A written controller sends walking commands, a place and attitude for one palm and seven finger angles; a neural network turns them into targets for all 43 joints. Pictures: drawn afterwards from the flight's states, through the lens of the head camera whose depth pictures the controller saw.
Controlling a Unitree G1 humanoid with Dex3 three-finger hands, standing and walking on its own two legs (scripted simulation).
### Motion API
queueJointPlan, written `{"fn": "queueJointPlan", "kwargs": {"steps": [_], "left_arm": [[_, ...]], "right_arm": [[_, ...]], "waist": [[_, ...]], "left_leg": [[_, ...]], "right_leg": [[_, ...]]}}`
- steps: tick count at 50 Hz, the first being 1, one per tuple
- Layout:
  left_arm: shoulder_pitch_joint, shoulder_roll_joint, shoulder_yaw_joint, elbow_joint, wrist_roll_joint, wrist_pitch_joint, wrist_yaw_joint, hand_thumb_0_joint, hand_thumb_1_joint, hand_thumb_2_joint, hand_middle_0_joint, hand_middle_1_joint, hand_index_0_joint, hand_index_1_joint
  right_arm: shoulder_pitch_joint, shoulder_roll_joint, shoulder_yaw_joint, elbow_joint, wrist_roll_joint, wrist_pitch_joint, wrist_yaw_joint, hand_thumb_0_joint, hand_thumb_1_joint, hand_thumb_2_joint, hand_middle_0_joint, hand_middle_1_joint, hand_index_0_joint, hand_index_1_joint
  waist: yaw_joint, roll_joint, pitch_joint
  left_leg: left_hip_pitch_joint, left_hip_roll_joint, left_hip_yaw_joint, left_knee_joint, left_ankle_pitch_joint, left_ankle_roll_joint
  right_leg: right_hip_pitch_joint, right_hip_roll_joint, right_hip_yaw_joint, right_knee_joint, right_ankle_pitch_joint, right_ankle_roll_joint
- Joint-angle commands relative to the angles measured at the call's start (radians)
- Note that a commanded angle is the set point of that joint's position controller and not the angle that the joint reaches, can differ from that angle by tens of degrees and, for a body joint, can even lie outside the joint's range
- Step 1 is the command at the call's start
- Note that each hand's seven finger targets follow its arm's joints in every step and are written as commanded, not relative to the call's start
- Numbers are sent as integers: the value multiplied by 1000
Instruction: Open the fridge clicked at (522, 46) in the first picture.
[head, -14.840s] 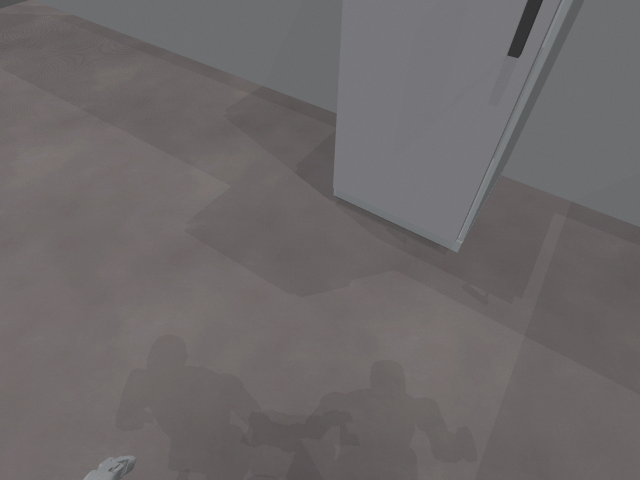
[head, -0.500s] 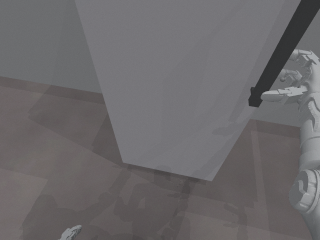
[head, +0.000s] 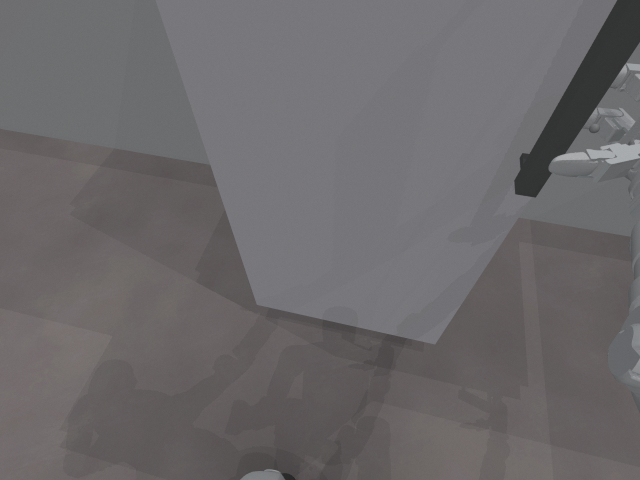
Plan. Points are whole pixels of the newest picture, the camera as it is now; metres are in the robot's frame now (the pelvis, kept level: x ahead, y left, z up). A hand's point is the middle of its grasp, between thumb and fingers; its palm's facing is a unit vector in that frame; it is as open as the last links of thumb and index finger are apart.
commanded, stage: slide the fingers in behind the handle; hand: right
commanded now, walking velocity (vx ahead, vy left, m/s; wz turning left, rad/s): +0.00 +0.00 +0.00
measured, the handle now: (616, 19) +0.54 -0.19 +0.28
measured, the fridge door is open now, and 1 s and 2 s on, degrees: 0 0 0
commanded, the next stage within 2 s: grip the handle and tug to test in 1.72 s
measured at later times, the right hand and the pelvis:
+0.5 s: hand (582, 139) +0.49 -0.20 +0.18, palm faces +0.07 +1.00 +0.01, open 13.9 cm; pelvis +0.01 -0.01 +0.00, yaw +1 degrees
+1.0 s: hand (560, 133) +0.49 -0.18 +0.18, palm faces +0.08 +1.00 +0.02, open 14.0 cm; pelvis +0.01 +0.00 +0.00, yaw +1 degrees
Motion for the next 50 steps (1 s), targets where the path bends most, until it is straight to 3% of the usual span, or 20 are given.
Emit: {"fn": "queueJointPlan", "kwargs": {"steps": [1, 3, 8, 10, 14, 18, 20, 23, 24, 26, 28, 29, 31, 34, 35, 37, 40, 43, 46, 50], "left_arm": [[86, 158, 58, -85, 6, -33, 5, 0, 900, 900, -200, -300, -200, -300], [91, 162, 58, -84, 8, -31, 3, 0, 900, 900, -200, -300, -200, -300], [75, 160, 59, -99, 5, -30, 0, 0, 900, 900, -200, -300, -200, -300], [56, 151, 57, -109, 3, -31, -3, 0, 900, 900, -200, -300, -200, -300], [33, 145, 60, -128, -2, -29, -6, 0, 900, 900, -200, -300, -200, -300], [16, 141, 57, -130, -3, -26, -1, 0, 900, 900, -200, -300, -200, -300], [13, 140, 57, -127, -2, -28, 0, 0, 900, 900, -200, -300, -200, -300], [3, 132, 56, -131, -2, -30, 1, 0, 900, 900, -200, -300, -200, -300], [-7, 129, 56, -130, -2, -34, -1, 0, 900, 900, -200, -300, -200, -300], [-8, 127, 58, -127, -2, -35, -2, 0, 900, 900, -200, -300, -200, -300], [-9, 126, 57, -125, -4, -32, -3, 0, 900, 900, -200, -300, -200, -300], [-13, 128, 55, -120, -5, -30, -3, 0, 900, 900, -200, -300, -200, -300], [-19, 130, 56, -131, -4, -25, -4, 0, 900, 900, -200, -300, -200, -300], [-30, 122, 56, -135, -3, -24, -6, 0, 900, 900, -200, -300, -200, -300], [-23, 126, 56, -132, -2, -23, -4, 0, 900, 900, -200, -300, -200, -300], [-27, 122, 55, -131, -2, -22, -3, 0, 900, 900, -200, -300, -200, -300], [-27, 119, 57, -130, 0, -24, -4, 0, 900, 900, -200, -300, -200, -300], [-23, 124, 55, -125, 0, -21, -3, 0, 900, 900, -200, -300, -200, -300], [-25, 124, 54, -124, 0, -22, -3, 0, 900, 900, -200, -300, -200, -300], [-19, 124, 57, -124, -2, -25, -1, 0, 900, 900, -200, -300, -200, -300]], "right_arm": [[-513, -200, -17, -269, 25, -74, -14, 0, 500, -300, 300, 1200, 300, 1200], [-473, -213, -35, -266, 33, -78, -15, 0, 500, -300, 300, 1200, 300, 1200], [-431, -224, -48, -298, 28, -72, -19, 0, 500, -300, 300, 1200, 300, 1200], [-411, -173, -19, -329, 32, -64, -17, 0, 500, -300, 300, 1200, 300, 1200], [-325, -157, -37, -407, 53, -44, -25, 0, 500, -300, 300, 1200, 300, 1200], [-371, -134, -13, -449, 47, -14, -48, 0, 500, -300, 300, 1200, 300, 1200], [-381, -162, -41, -458, 39, -11, -65, 0, 500, -300, 300, 1200, 300, 1200], [-401, -103, 12, -482, 35, -15, -73, 0, 500, -300, 300, 1200, 300, 1200], [-414, -94, 16, -497, 30, -17, -75, 0, 500, -300, 300, 1200, 300, 1200], [-389, -81, 14, -505, 37, -14, -79, 0, 500, -300, 300, 1200, 300, 1200], [-335, -31, 39, -459, 54, 6, -75, 0, 500, -300, 300, 1200, 300, 1200], [-341, -39, 30, -438, 53, 16, -74, 0, 500, -300, 300, 1200, 300, 1200], [-330, -69, 8, -456, 44, 26, -81, 0, 500, -300, 300, 1200, 300, 1200], [-363, -34, 34, -475, 38, 27, -96, 0, 500, -300, 300, 1200, 300, 1200], [-363, -67, 5, -477, 39, 24, -104, 0, 500, -300, 300, 1200, 300, 1200], [-376, -53, 20, -473, 36, 18, -106, 0, 500, -300, 300, 1200, 300, 1200], [-382, -60, 12, -495, 32, 4, -115, 0, 500, -300, 300, 1200, 300, 1200], [-355, -69, 7, -448, 30, 5, -114, 0, 500, -300, 300, 1200, 300, 1200], [-376, -90, -5, -441, 23, 3, -115, 0, 500, -300, 300, 1200, 300, 1200], [-374, -88, -3, -424, 26, -10, -107, 0, 500, -300, 300, 1200, 300, 1200]], "waist": [[11, -84, -405], [3, -36, -385], [-16, -42, -374], [-22, -80, -379], [-46, -51, -385], [-32, -45, -346], [-39, -29, -361], [-26, -35, -361], [-32, -89, -382], [-38, -80, -414], [-32, -6, -375], [-32, -11, -341], [-52, -23, -367], [-41, -23, -356], [-44, 3, -369], [-41, 1, -368], [-48, -34, -402], [-44, 12, -367], [-47, -18, -362], [-39, 11, -365]], "left_leg": [[199, -34, -42, -31, 204, 25], [215, -37, -36, -29, 211, 28], [225, -36, -35, -25, 200, 30], [226, -36, -36, -22, 229, 31], [260, -39, -32, -16, 281, 33], [247, -35, -28, -25, 259, 32], [262, -36, -31, -22, 274, 32], [260, -33, -28, -20, 287, 32], [252, -33, -34, -16, 296, 34], [263, -35, -31, -9, 333, 36], [270, -35, -26, -17, 345, 32], [261, -33, -26, -18, 334, 31], [283, -30, -27, -12, 336, 35], [274, -29, -30, -18, 330, 32], [289, -30, -30, -16, 334, 32], [292, -30, -32, -16, 334, 32], [301, -30, -39, -13, 348, 34], [313, -28, -37, -19, 338, 32], [312, -26, -41, -23, 318, 32], [319, -27, -46, -27, 315, 28]], "right_leg": [[150, 22, 48, -82, 241, -18], [133, 19, 49, -84, 251, -21], [127, 17, 44, -91, 240, -22], [146, 18, 38, -92, 266, -18], [162, 14, 32, -90, 327, -19], [162, 14, 32, -96, 307, -20], [167, 16, 36, -99, 316, -19], [187, 16, 35, -92, 339, -19], [211, 18, 33, -88, 355, -15], [243, 15, 39, -83, 416, -10], [216, 14, 31, -81, 409, -17], [193, 15, 31, -88, 382, -15], [187, 20, 30, -93, 380, -15], [192, 21, 29, -90, 370, -18], [188, 21, 31, -91, 368, -19], [187, 22, 28, -93, 359, -19], [206, 24, 27, -86, 377, -19], [171, 23, 23, -93, 348, -22], [155, 28, 20, -101, 314, -21], [144, 28, 15, -101, 293, -26]]}}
